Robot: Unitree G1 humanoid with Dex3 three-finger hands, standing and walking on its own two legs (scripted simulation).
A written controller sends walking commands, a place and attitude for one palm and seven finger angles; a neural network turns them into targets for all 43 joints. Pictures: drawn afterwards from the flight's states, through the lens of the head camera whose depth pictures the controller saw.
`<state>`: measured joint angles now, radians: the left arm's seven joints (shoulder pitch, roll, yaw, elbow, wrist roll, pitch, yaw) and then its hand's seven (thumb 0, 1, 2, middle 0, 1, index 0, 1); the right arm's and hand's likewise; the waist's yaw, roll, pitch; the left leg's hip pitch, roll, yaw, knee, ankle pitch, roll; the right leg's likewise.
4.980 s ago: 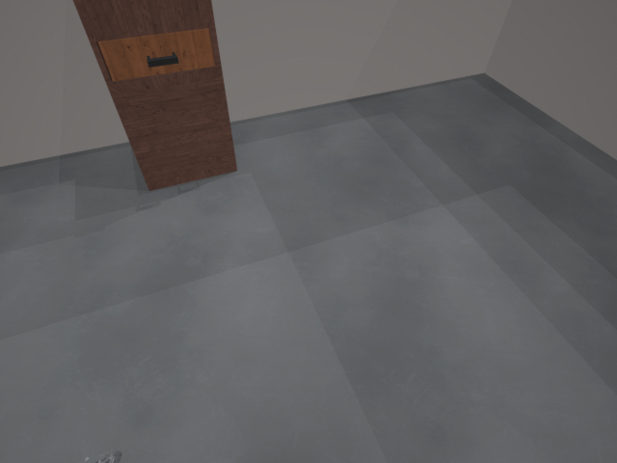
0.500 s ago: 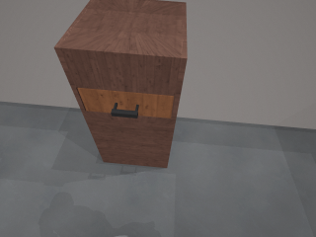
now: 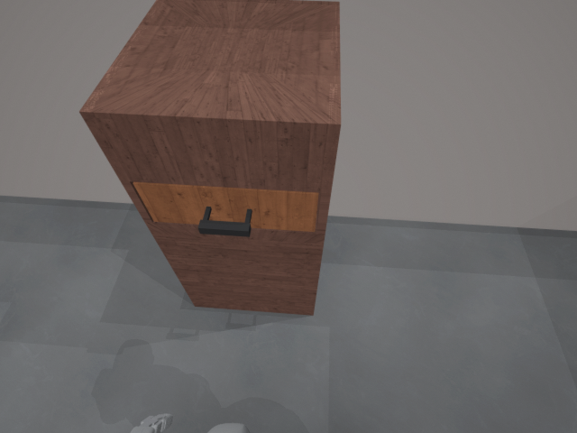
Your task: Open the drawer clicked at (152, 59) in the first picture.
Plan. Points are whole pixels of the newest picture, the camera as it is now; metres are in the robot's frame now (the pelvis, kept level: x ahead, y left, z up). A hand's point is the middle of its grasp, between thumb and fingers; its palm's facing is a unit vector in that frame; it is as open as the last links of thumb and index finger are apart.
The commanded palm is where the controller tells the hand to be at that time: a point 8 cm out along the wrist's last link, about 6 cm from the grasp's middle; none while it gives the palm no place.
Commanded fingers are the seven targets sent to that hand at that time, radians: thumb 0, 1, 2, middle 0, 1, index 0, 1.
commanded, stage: come to a stop and stand still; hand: left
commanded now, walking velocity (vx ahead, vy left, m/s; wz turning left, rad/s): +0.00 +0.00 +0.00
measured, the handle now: (226, 220) +0.53 +0.17 -0.15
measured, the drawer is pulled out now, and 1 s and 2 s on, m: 0.00 0.00 0.00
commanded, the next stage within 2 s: look again from close up in 1.76 s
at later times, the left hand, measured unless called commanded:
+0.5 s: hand out of the picture -0.02 +0.19 -0.17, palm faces -0.01 -0.97 -0.23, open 7.4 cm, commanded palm none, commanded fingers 0.00 0.90 0.90 -0.20 -0.30 -0.20 -0.30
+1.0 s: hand out of the picture -0.05 +0.14 -0.17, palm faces +0.01 -0.99 -0.16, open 7.4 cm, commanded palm none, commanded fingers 0.00 0.90 0.90 -0.20 -0.30 -0.20 -0.30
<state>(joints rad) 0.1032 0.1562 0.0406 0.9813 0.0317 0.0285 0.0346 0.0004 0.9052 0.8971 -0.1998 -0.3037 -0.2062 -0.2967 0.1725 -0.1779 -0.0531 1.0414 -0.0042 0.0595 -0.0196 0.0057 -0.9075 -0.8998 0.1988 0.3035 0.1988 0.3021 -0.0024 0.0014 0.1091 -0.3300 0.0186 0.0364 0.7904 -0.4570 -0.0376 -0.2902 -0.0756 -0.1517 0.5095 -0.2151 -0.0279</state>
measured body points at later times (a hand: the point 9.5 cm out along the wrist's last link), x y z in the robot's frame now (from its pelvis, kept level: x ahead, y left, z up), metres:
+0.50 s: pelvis -0.03 +0.02 +0.00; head -0.02 +0.00 +0.45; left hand -0.02 +0.25 -0.15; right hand +0.00 -0.21 -0.16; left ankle -0.01 +0.13 -0.74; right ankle -0.07 -0.09 -0.74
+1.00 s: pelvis -0.03 -0.01 +0.00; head -0.02 -0.02 +0.45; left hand -0.05 +0.19 -0.16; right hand -0.09 -0.21 -0.16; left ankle -0.01 +0.13 -0.74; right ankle -0.07 -0.09 -0.74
